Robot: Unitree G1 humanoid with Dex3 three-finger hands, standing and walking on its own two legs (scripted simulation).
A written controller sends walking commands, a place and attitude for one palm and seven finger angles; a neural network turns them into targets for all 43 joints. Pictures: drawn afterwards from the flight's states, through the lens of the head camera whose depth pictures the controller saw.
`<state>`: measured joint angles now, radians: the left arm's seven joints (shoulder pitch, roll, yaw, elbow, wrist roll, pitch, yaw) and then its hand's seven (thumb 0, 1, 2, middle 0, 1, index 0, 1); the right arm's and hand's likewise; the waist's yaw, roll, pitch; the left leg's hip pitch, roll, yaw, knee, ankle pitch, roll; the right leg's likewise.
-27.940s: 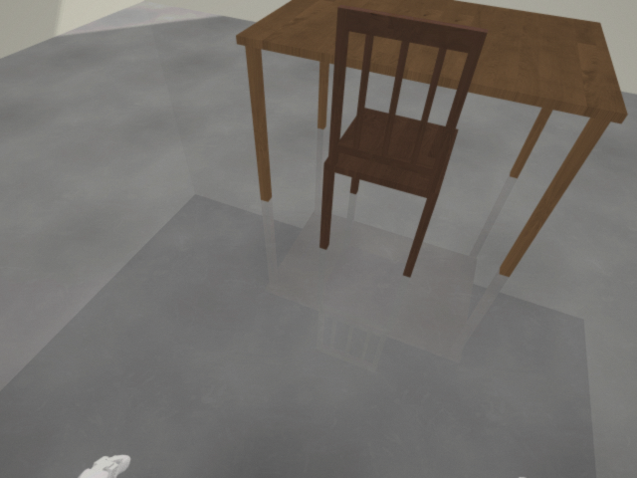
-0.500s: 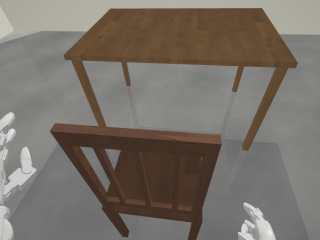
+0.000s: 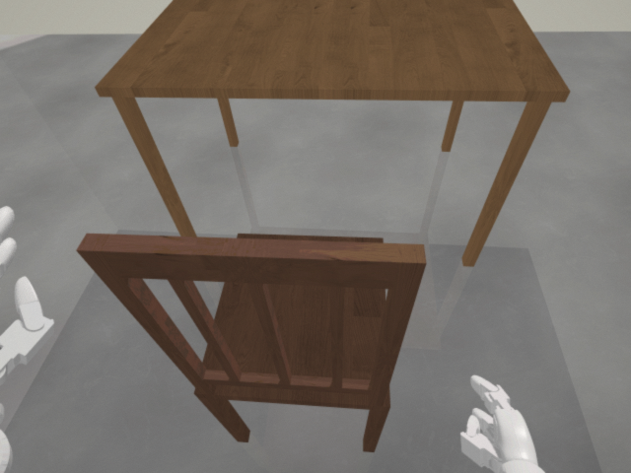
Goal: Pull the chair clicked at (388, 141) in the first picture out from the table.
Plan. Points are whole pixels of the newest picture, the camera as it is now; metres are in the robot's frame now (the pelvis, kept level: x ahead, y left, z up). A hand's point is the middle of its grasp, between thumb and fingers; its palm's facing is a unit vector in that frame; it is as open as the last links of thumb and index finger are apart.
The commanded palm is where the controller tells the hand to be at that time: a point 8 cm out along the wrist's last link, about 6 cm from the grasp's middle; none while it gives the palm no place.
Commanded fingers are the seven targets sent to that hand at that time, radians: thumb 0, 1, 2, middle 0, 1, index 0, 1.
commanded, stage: step back with the hand held close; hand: left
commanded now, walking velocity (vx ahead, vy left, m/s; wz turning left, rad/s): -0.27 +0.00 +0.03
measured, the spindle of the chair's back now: (274, 339) +0.31 +0.11 -0.07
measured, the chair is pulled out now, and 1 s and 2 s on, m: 0.51 0.51 0.51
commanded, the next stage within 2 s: stop stepping back and stand still in 1.32 s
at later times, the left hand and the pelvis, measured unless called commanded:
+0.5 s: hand out of the picture +0.12 +0.27 +0.15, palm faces +0.48 -0.74 -0.47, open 7.4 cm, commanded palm +0.06 +0.30 +0.18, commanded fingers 0.00 0.90 0.90 -0.20 -0.30 -0.20 -0.30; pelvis -0.08 +0.00 -0.01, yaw +0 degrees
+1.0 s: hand out of the picture +0.06 +0.28 +0.17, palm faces +0.53 -0.70 -0.48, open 7.4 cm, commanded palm -0.02 +0.31 +0.18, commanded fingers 0.00 0.90 0.90 -0.20 -0.30 -0.20 -0.30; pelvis -0.13 +0.00 -0.02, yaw +5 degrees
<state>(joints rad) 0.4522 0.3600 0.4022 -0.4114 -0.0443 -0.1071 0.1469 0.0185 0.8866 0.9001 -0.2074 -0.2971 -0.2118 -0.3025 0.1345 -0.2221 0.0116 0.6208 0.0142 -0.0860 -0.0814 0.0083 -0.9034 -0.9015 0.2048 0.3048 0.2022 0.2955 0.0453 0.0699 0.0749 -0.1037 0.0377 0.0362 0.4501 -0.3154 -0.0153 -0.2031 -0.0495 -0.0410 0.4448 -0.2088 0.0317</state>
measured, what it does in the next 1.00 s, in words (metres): shifts its weight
